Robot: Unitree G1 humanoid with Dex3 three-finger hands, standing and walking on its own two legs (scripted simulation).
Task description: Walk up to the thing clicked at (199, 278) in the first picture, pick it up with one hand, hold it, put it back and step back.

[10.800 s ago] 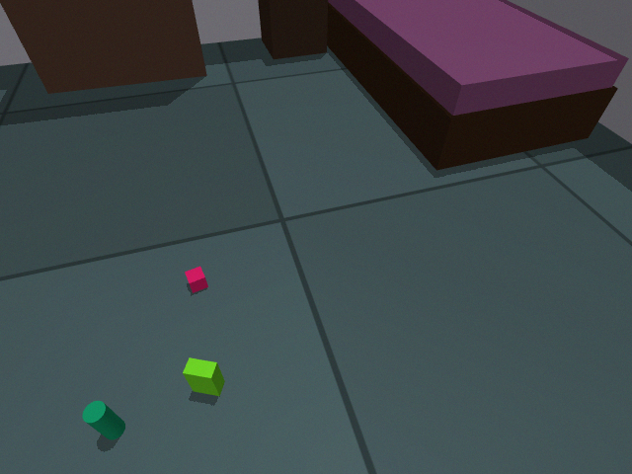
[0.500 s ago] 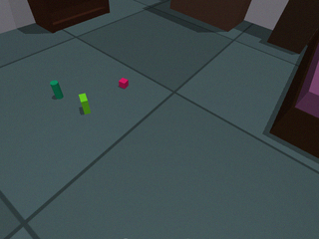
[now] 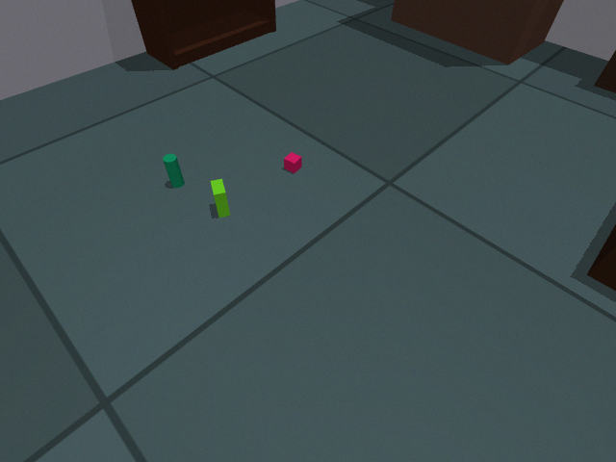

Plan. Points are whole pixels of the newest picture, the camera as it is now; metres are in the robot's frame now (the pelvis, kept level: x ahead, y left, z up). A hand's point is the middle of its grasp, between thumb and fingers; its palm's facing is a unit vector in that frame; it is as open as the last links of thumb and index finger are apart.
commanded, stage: walk up
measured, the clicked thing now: (292, 162) +1.55 +0.12 -0.72
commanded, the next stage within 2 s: stand in 0.98 s
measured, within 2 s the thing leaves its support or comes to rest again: neither
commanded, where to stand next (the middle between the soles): +0.10 -0.05 m, yaw -1 degrees
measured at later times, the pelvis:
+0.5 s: pelvis +0.02 -0.03 +0.01, yaw +1 degrees
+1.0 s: pelvis +0.03 -0.03 +0.03, yaw +2 degrees
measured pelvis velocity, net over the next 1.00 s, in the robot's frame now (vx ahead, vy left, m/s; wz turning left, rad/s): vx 0.03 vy -0.03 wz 0.04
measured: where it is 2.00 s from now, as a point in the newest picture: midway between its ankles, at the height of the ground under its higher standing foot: outside the picture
